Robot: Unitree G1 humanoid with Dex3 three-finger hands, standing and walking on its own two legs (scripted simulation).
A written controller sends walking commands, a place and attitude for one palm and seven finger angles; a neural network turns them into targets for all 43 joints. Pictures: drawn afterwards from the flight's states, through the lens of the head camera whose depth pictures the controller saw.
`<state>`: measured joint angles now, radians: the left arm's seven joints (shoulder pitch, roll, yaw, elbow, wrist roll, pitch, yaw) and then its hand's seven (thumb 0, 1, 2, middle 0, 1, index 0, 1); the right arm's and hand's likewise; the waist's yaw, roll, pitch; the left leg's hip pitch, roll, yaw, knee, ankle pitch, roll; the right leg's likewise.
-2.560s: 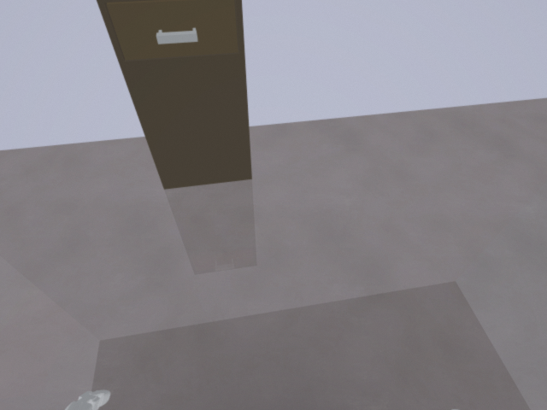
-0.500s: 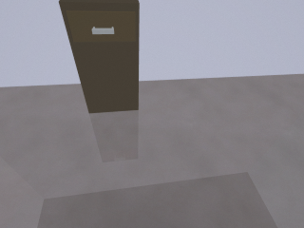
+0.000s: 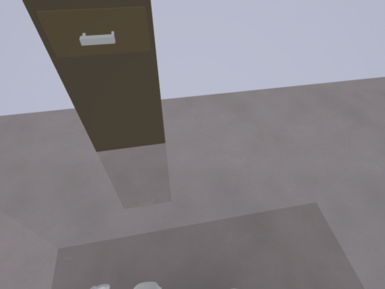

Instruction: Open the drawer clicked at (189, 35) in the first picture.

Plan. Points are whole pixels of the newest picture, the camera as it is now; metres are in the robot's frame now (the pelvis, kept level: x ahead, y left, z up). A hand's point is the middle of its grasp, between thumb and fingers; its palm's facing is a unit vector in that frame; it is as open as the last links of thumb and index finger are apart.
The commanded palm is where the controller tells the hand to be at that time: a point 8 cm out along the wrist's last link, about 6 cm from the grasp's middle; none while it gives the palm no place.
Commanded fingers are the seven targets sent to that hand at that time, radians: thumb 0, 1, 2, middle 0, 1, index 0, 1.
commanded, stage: walk to a spot facing it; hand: left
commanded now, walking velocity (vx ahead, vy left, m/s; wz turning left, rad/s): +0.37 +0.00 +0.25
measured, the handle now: (98, 37) +1.00 +0.40 +0.01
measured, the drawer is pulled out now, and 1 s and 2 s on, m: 0.00 0.00 0.00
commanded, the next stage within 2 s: turn to face it in 0.20 s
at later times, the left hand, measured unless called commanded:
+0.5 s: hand (98, 266) +0.20 +0.23 -0.16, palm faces +0.15 -0.98 -0.16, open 7.3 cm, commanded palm none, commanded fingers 0.00 0.90 0.90 -0.20 -0.30 -0.20 -0.30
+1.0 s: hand (120, 242) +0.25 +0.19 -0.15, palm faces +0.29 -0.95 -0.14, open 7.3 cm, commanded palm none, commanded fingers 0.00 0.90 0.90 -0.20 -0.30 -0.20 -0.30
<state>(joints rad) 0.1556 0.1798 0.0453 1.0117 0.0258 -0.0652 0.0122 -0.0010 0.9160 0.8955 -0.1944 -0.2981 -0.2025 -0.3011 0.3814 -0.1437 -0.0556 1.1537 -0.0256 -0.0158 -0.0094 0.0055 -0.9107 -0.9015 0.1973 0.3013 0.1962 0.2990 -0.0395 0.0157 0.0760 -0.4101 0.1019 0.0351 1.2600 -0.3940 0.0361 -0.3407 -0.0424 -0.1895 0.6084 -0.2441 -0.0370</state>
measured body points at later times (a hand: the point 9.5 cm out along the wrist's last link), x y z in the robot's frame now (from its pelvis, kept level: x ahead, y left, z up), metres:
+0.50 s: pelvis +0.20 +0.06 +0.02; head +0.22 +0.08 +0.47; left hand +0.19 +0.29 -0.14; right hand +0.23 -0.17 -0.12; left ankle +0.19 +0.13 -0.72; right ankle +0.24 -0.09 -0.66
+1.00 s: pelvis +0.33 +0.06 +0.02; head +0.34 +0.06 +0.47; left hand +0.24 +0.24 -0.14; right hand +0.42 -0.17 -0.13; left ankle +0.36 +0.20 -0.69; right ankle +0.32 -0.06 -0.72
